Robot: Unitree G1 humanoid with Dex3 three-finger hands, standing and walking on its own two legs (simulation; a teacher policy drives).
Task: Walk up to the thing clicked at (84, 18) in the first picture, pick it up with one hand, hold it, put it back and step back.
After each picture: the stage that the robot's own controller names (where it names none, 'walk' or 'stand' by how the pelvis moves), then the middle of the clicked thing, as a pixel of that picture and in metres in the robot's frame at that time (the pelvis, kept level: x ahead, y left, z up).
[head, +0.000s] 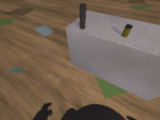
stand; (82, 17) +0.96 +0.15 +0.13
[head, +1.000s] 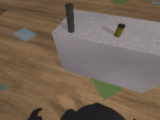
walk; (70, 19) +0.82 +0.21 +0.13
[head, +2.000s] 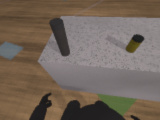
stand; (61, 40) +0.45 +0.21 +0.16
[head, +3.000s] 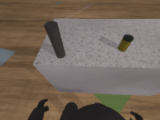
stand; (57, 42) +0.44 +0.25 +0.15
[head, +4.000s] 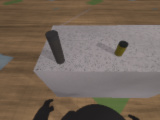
stand; (56, 49) +0.42 +0.25 +0.13
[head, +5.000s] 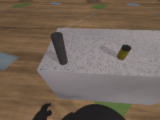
stand; (60, 50) +0.42 +0.23 +0.13
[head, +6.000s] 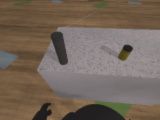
stand; (60, 50) +0.42 +0.23 +0.13
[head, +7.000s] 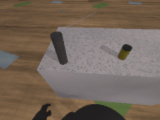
stand; (60, 50) +0.42 +0.24 +0.13
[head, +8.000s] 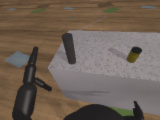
rise first; (70, 50) +0.44 +0.21 +0.13
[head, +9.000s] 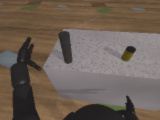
go down; (66, 49) +0.45 +0.20 +0.13
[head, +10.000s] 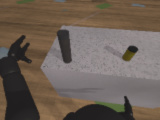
go down; (65, 48) +0.44 +0.19 +0.13
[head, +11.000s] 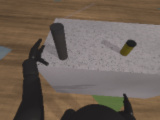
close in; (60, 44) +0.44 +0.20 +0.14
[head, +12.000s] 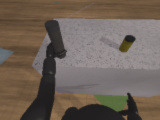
close; (57, 42) +0.45 +0.22 +0.16
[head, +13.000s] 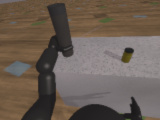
lift; (63, 34) +0.33 +0.15 +0.36
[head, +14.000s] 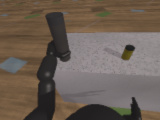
lift; (61, 41) +0.34 +0.17 +0.30
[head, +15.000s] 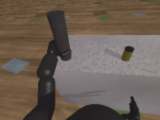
hold; (61, 39) +0.33 +0.17 +0.32
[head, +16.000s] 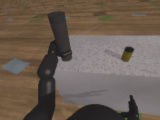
hold; (62, 40) +0.33 +0.17 +0.32
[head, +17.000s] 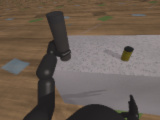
crouch; (61, 40) +0.33 +0.17 +0.32
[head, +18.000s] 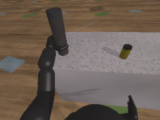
crouch; (59, 35) +0.39 +0.20 +0.30
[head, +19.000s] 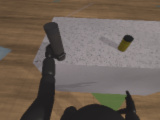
lower; (56, 44) +0.43 +0.21 +0.16
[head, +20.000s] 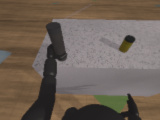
lower; (58, 45) +0.43 +0.20 +0.17
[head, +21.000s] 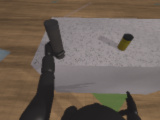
lower; (56, 42) +0.45 +0.21 +0.17
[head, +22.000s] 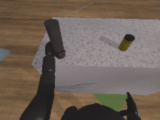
lower; (56, 42) +0.45 +0.21 +0.17
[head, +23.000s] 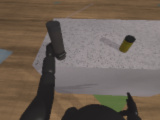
loosen; (57, 43) +0.44 +0.21 +0.17
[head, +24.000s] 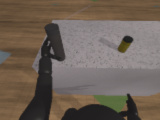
withdraw; (57, 45) +0.43 +0.21 +0.16
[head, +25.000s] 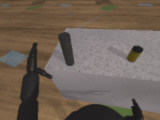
sink last; (67, 51) +0.41 +0.20 +0.14
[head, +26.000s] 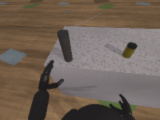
stand; (66, 47) +0.45 +0.22 +0.13
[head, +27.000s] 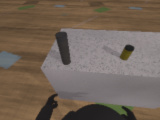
stand; (64, 50) +0.43 +0.21 +0.14
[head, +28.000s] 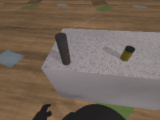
stand; (64, 51) +0.43 +0.22 +0.13
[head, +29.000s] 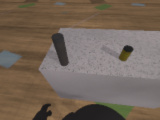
stand; (61, 51) +0.41 +0.23 +0.13
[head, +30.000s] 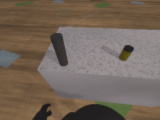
stand; (60, 52) +0.40 +0.23 +0.13
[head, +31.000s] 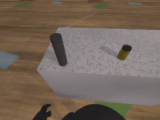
stand; (60, 52) +0.41 +0.23 +0.13
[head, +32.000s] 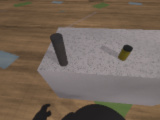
walk; (60, 52) +0.40 +0.23 +0.13
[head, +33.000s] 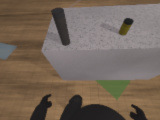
walk; (62, 29) +0.54 +0.24 +0.15
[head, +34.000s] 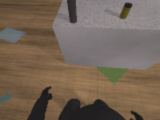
walk; (72, 7) +0.80 +0.23 +0.16
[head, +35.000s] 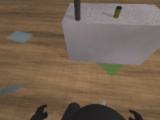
stand; (77, 8) +1.04 +0.24 +0.15
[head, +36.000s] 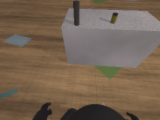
stand; (76, 14) +1.03 +0.23 +0.12
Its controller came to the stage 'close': yes
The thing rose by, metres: 0.22
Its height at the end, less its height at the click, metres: +0.00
